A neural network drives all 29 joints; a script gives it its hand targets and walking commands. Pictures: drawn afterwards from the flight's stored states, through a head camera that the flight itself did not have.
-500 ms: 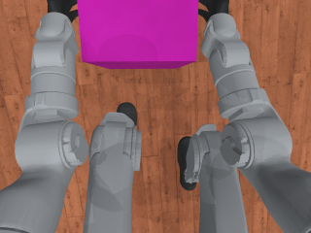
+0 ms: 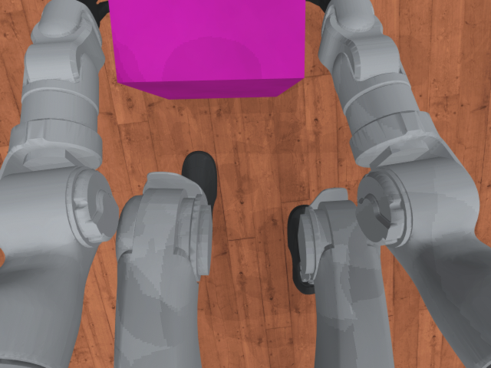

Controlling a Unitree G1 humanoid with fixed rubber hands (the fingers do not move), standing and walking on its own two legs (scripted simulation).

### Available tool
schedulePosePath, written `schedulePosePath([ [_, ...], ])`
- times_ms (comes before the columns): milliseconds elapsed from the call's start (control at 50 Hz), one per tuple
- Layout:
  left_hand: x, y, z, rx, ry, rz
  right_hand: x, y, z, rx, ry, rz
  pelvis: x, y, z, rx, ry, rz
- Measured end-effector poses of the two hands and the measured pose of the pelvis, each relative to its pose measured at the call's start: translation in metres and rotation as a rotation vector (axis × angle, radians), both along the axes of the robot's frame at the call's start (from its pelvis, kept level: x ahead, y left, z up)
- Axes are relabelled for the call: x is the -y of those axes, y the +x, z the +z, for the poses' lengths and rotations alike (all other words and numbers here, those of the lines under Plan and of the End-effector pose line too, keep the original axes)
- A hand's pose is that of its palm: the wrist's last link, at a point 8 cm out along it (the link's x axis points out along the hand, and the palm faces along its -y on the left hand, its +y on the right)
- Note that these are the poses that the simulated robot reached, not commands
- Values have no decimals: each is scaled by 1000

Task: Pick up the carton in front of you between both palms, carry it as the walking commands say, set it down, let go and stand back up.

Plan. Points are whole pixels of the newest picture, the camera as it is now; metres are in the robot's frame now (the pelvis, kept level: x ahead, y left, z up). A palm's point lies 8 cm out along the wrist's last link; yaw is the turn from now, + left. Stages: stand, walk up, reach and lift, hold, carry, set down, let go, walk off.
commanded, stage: set down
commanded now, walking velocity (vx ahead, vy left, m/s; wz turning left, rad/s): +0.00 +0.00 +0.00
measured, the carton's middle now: (215, 20) +0.52 +0.15 -0.26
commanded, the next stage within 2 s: let go in 2.00 s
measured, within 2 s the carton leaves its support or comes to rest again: neither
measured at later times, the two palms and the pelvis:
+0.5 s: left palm (80, 6) +0.49 +0.30 -0.17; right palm out of the picture +0.55 -0.01 -0.17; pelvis -0.01 -0.01 +0.00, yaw +0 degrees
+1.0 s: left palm (48, 9) +0.48 +0.35 -0.19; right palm (357, 1) +0.56 -0.03 -0.19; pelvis -0.01 +0.01 +0.00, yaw +1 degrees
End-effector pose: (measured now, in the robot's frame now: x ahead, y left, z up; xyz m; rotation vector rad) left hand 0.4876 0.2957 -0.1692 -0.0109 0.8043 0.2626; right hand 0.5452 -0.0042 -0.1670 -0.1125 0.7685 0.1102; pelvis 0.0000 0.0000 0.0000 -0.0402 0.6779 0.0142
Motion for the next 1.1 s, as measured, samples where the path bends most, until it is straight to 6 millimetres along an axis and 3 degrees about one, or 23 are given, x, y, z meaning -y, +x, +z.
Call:
schedulePosePath([
  [560, -2, 0, -4, 18, -35, -16, 7, 3, -6, 21, 41, 68, 6, -6, -5, 28, 16, -8],
  [720, -2, -3, -19, 11, -41, 10, 9, 4, -12, 38, 15, 100, 2, -7, -4, 51, 9, 0],
  [800, -15, -16, -37, -21, 0, 84, 20, 3, -27, 25, -12, 76, -2, -7, -3, 64, 10, 7],
  [880, -37, -21, -41, -6, 38, 134, 30, 3, -37, 25, -24, 63, -6, -6, -2, 68, 11, 7],
  [980, -51, -9, -29, 56, 43, 139, 31, 9, -29, 70, -17, 56, -11, -6, -4, 71, 7, 9],
  [1100, -47, 6, 7, 137, 17, 114, 25, 17, 9, 134, -26, 40, -12, -7, 0, 73, -6, 31],
])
